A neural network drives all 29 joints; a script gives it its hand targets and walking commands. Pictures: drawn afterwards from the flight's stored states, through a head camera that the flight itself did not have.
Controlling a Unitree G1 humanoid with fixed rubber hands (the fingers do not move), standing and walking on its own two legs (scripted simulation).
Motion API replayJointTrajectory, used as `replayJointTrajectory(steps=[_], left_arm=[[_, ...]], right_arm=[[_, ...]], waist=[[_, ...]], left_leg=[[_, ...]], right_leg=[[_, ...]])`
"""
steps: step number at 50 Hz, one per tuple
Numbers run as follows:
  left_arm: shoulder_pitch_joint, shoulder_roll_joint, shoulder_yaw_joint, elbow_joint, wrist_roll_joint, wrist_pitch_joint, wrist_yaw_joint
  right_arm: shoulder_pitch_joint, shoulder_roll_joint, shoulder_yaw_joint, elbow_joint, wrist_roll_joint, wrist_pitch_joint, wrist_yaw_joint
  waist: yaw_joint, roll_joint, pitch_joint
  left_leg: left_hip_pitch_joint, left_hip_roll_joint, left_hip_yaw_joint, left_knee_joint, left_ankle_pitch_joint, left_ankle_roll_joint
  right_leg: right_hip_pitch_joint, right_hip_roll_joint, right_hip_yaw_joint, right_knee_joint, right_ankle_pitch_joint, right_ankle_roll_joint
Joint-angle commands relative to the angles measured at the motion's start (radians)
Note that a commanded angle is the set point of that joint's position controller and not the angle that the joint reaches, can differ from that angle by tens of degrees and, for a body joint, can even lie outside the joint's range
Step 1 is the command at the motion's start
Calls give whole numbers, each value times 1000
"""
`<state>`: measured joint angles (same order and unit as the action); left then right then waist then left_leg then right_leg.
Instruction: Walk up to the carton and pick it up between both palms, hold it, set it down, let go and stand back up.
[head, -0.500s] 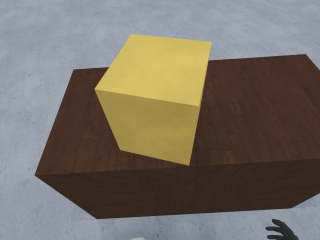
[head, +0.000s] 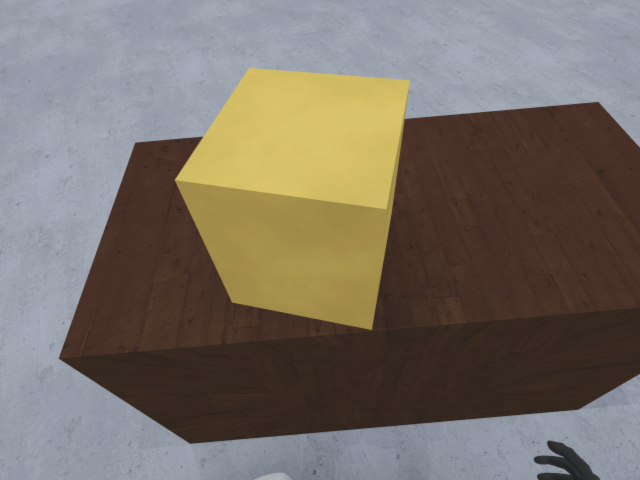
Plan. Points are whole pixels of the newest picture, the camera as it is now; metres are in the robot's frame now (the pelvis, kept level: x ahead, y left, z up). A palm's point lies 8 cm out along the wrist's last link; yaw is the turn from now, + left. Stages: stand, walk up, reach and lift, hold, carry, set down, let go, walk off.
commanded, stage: reach and lift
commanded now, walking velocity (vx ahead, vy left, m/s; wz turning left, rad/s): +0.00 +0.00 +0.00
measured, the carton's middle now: (312, 202) +0.49 +0.03 +0.03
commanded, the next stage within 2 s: none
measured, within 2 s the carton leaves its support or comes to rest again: neither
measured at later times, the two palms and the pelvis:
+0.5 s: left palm (107, 479) +0.15 +0.30 -0.09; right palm (571, 462) +0.14 -0.27 -0.08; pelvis +0.00 +0.00 -0.01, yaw +2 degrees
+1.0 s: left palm (78, 461) +0.16 +0.31 -0.04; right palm (527, 450) +0.15 -0.20 -0.04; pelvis +0.00 +0.02 +0.01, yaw -1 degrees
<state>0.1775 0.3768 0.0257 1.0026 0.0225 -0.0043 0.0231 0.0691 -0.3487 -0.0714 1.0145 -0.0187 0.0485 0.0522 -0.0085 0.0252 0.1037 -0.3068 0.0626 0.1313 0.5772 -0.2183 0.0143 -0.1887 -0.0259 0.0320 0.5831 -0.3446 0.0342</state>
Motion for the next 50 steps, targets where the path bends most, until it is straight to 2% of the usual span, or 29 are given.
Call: replayJointTrajectory(steps=[1, 3, 4, 5, 7, 8, 10, 12, 15, 19, 22, 25, 29, 39, 45, 50], left_arm=[[-425, 198, 55, -394, -38, 355, 27], [-387, 198, 67, -486, -7, 446, 11], [-377, 203, 67, -533, 9, 485, 5], [-328, 187, 64, -568, 18, 515, -3], [-236, 175, 102, -634, 53, 552, -21], [-203, 175, 119, -644, 65, 562, -29], [-139, 193, 161, -663, 84, 577, -48], [-112, 203, 191, -696, 104, 583, -61], [-130, 203, 198, -725, 119, 591, -65], [-179, 191, 174, -774, 86, 576, -54], [-214, 194, 141, -851, 23, 535, -52], [-177, 197, 124, -866, -18, 492, -57], [-135, 218, 119, -903, -50, 450, -68], [-58, 257, 132, -881, -105, 403, -100], [-53, 269, 146, -903, -141, 343, -107], [-15, 294, 152, -930, -169, 290, -122]], right_arm=[[-304, -123, -109, -82, -104, -157, 19], [-263, -144, -120, -107, -82, -145, 16], [-242, -140, -127, -122, -69, -135, 15], [-204, -149, -115, -135, -41, -129, 12], [-121, -189, -107, -159, 15, -121, -11], [-93, -189, -100, -168, 35, -120, -22], [-49, -169, -83, -213, 67, -114, -52], [-19, -138, -58, -249, 86, -100, -76], [-40, -127, -38, -267, 90, -82, -86], [-63, -88, -34, -362, 69, -77, -88], [-28, -47, -61, -479, 56, -81, -102], [45, -4, -64, -545, 55, -74, -114], [113, 30, -61, -615, 54, -54, -132], [158, 99, -76, -805, 42, 16, -183], [172, 137, -62, -909, 51, 40, -193], [238, 184, -30, -977, 73, 50, -208]], waist=[[-23, -156, -46], [-38, -121, -107], [-35, -71, -166], [-37, -46, -218], [-31, 3, -304], [-29, 19, -319], [-4, 19, -311], [17, 20, -263], [26, 49, -150], [24, 69, -80], [6, 39, -120], [-2, 16, -141], [-7, 22, -139], [31, 10, -67], [42, 36, -85], [46, 57, -95]], left_leg=[[181, -13, -23, 83, -195, -32], [207, 3, -37, 126, -111, -24], [214, 16, -44, 124, -79, -30], [235, 18, -51, 123, -11, -31], [287, 5, -50, 142, 152, -40], [305, -8, -47, 141, 190, -42], [303, -30, -40, 132, 248, -45], [282, -45, -34, 107, 225, -48], [287, -48, -37, 53, 141, -49], [279, -41, -27, -6, 67, -45], [277, -43, -11, -25, 50, -43], [294, -41, -10, -46, 46, -37], [306, -38, -4, -83, 21, -41], [271, -29, -12, -194, -101, -26], [239, -10, -25, -244, -94, -23], [284, -16, -37, -243, -39, -24]], right_leg=[[-449, -18, -118, -45, -193, -98], [-434, -13, -142, -17, -80, -99], [-405, 6, -160, 6, -14, -92], [-349, 15, -167, 13, 75, -92], [-256, 28, -162, 23, 254, -74], [-227, 32, -157, 20, 308, -60], [-175, 32, -147, 18, 427, -34], [-137, 21, -130, 4, 455, -17], [-161, 19, -129, -34, 352, -15], [-196, 21, -127, -93, 193, -40], [-185, 26, -121, -108, 189, -40], [-187, 32, -118, -127, 184, -32], [-186, 38, -113, -156, 132, -36], [-123, 42, -94, -222, 24, -41], [-41, 51, -77, -223, 39, -35], [-47, 32, -52, -250, 49, -38]])
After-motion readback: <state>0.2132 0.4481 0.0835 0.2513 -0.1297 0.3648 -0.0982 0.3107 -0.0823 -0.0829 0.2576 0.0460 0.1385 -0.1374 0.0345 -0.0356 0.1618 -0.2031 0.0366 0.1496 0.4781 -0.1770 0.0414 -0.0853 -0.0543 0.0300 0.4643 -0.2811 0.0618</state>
